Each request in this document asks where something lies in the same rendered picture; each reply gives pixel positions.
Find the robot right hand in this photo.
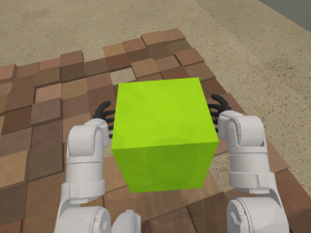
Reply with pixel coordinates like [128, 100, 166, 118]
[207, 94, 231, 133]

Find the right robot forearm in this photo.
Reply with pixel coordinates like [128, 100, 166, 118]
[218, 110, 290, 233]

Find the robot left upper arm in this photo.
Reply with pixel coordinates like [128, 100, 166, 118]
[54, 206, 112, 233]

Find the robot right upper arm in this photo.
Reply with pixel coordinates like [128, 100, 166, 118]
[226, 197, 290, 233]

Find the robot left hand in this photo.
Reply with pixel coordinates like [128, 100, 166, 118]
[93, 101, 116, 139]

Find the robot left thigh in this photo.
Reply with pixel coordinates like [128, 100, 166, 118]
[111, 212, 141, 233]

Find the left robot forearm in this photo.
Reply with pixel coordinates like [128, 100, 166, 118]
[53, 118, 110, 233]

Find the carton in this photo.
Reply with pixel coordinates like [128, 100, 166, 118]
[111, 77, 219, 193]

